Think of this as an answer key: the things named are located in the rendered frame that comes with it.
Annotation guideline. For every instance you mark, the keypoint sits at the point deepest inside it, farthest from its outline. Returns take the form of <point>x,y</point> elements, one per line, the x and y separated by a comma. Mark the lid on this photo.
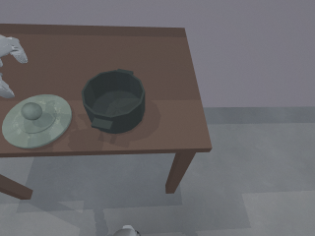
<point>55,119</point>

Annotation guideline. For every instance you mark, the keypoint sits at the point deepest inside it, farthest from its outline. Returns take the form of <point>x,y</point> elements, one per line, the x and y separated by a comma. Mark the knob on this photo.
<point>31,111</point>

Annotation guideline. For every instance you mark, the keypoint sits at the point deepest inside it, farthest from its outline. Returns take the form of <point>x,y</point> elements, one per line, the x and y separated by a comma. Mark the pot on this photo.
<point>115,101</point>

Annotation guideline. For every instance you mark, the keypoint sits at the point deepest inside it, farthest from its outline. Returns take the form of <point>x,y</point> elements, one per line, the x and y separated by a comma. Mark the left robot hand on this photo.
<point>10,45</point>

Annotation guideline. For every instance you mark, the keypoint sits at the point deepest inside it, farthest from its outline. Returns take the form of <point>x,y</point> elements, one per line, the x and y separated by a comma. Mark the robot left shin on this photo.
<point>128,227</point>

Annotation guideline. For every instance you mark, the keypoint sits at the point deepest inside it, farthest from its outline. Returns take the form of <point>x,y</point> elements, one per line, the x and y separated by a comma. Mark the table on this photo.
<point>62,58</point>

